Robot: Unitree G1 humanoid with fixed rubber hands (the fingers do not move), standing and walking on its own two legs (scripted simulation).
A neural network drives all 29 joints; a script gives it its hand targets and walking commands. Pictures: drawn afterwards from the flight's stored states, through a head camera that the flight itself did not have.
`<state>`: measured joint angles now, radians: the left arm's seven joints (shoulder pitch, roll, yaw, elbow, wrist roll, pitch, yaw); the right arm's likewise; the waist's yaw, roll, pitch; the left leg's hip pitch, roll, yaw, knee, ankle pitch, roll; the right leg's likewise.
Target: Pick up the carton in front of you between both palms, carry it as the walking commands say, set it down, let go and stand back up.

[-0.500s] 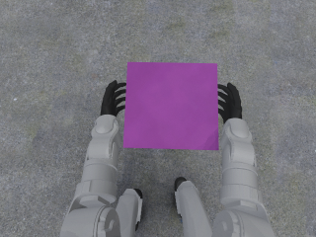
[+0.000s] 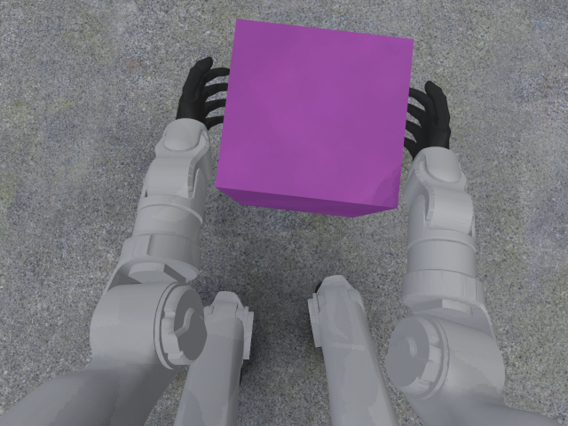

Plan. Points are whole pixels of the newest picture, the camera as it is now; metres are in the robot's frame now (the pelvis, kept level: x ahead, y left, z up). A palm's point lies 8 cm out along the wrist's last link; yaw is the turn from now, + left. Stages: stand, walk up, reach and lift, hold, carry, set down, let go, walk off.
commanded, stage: set down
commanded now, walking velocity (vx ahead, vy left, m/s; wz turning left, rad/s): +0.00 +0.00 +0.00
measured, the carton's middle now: (307, 140) +0.50 -0.08 -0.18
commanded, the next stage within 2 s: none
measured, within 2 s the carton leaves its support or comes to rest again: rests again in 1.08 s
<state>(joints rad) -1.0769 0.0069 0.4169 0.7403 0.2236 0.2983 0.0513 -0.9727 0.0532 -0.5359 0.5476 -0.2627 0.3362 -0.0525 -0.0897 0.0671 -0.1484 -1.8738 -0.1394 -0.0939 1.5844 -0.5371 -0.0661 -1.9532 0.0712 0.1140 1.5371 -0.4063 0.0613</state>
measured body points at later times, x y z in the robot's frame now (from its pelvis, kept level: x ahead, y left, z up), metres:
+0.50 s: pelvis -0.02 +0.01 -0.10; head +0.34 -0.03 +0.17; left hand +0.56 +0.04 -0.26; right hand +0.48 -0.25 -0.25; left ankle +0.07 +0.13 -0.51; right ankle +0.11 -0.13 -0.51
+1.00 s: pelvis -0.01 +0.01 -0.14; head +0.37 -0.01 +0.10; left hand +0.58 +0.04 -0.33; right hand +0.48 -0.25 -0.32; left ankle +0.07 +0.13 -0.51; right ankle +0.11 -0.13 -0.51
